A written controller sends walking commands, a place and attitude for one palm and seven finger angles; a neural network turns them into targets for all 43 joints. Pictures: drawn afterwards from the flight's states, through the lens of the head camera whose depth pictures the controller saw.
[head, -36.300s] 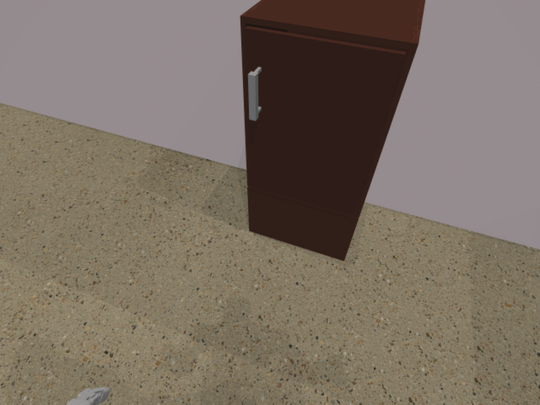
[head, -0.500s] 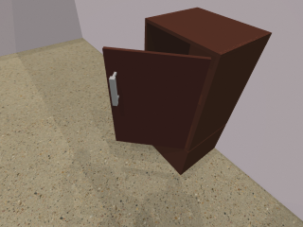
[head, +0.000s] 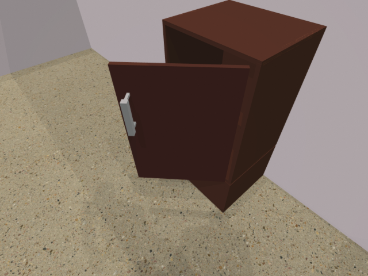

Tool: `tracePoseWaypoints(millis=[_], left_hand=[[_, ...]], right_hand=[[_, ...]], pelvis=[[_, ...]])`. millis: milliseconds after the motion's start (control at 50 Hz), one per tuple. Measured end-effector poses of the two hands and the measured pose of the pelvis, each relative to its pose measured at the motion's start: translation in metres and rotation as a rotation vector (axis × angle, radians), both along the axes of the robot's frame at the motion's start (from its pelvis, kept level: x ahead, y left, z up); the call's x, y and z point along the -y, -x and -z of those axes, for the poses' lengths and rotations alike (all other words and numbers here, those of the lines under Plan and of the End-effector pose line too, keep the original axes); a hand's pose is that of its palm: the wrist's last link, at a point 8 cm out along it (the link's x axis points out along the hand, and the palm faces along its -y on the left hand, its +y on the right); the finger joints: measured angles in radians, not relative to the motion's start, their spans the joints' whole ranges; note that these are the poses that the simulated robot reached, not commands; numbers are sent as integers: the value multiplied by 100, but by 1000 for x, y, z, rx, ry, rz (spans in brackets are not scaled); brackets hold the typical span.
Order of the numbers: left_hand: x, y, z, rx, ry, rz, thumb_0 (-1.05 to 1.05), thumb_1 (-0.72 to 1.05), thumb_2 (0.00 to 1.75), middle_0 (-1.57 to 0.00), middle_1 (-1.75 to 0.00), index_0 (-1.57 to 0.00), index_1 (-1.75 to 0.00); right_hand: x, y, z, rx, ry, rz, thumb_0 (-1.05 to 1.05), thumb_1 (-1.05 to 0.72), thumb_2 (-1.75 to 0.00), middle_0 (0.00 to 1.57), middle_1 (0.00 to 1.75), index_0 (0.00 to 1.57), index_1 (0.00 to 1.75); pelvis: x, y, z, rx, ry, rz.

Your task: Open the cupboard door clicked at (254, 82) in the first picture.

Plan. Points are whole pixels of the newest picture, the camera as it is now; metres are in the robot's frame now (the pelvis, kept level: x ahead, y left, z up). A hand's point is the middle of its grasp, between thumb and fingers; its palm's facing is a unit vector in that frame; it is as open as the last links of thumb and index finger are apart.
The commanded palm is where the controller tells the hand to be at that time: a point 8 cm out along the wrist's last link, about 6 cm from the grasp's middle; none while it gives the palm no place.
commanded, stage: shuffle to correct the standing spot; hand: left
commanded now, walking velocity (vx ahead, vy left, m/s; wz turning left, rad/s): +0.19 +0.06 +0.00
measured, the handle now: (129, 114) +0.61 +0.23 -0.01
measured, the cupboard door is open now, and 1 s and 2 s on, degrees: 45 45 45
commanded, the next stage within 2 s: come to a stop and stand still in 0.10 s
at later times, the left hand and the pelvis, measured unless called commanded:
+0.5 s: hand out of the picture +0.11 +0.25 -0.18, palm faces +0.03 -0.99 -0.16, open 7.4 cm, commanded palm none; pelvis +0.08 +0.07 +0.01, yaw -1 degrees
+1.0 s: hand out of the picture +0.07 +0.20 -0.18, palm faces +0.03 -0.98 -0.18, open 7.3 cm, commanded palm none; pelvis +0.01 +0.03 +0.00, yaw +0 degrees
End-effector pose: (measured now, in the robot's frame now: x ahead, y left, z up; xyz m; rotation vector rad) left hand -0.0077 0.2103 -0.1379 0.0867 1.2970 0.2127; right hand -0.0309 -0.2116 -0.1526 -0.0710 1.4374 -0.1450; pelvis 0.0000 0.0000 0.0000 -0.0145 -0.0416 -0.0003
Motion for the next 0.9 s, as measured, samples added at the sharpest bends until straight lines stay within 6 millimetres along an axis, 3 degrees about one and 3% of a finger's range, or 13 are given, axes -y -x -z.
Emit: tracePoseWaypoints(millis=[140, 240, 340, 400, 480, 660, 760, 840, 900], left_hand=[[-9, -6, 0, -73, 43, -8, 0, 92, 90, -20, -30, -20, -30], [-34, -18, 19, -123, 87, -24, 0, 91, 90, -20, -30, -20, -30], [-65, -50, 27, -149, 70, 8, 0, 91, 90, -20, -30, -20, -30], [-76, -75, 21, -118, 54, 24, 0, 91, 90, -19, -30, -19, -30], [-86, -106, 14, -75, 33, 59, 0, 91, 90, -19, -30, -19, -30], [-81, -150, 0, 37, -14, 142, 0, 91, 90, -19, -30, -19, -30], [-61, -144, -4, 114, -47, 152, 0, 91, 90, -19, -30, -19, -30], [-44, -115, -7, 82, -43, 137, 0, 91, 90, -19, -30, -19, -30], [-43, -96, -5, 56, -40, 118, 0, 93, 90, -20, -30, -20, -30]], right_hand=[[1, -70, -21, 100, 56, -18, 1, -93, -90, 20, 30, 20, 30], [-12, -116, -24, 159, 118, -56, 1, -93, -90, 19, 30, 20, 30], [-40, -134, -25, 158, 139, -60, 1, -92, -90, 19, 30, 20, 30], [-54, -135, -28, 125, 137, -53, 1, -94, -90, 20, 30, 20, 30], [-58, -129, -30, 97, 137, -22, 1, -95, -90, 20, 30, 20, 30], [-41, -93, -24, 84, 126, 55, 1, -92, -90, 20, 30, 20, 30], [-18, -64, -7, 56, 90, 74, 1, -91, -90, 20, 30, 20, 30], [-5, -49, -6, 25, 78, 75, 1, -91, -90, 20, 30, 20, 30], [-2, -41, -10, 28, 82, 73, 1, -91, -90, 20, 30, 20, 30]], pelvis=[[-17, -30, -8, -10, 10, -13], [-45, -58, 3, -9, 28, -16], [-63, -75, 5, -10, 4, 0], [-69, -80, -1, -18, 5, 1], [-73, -79, -6, -27, 13, 19], [-59, -55, -6, -30, 19, 48], [-38, -37, 4, -31, -7, 36], [-32, -26, 1, -17, 10, 23], [-29, -21, -1, -15, 13, 18]])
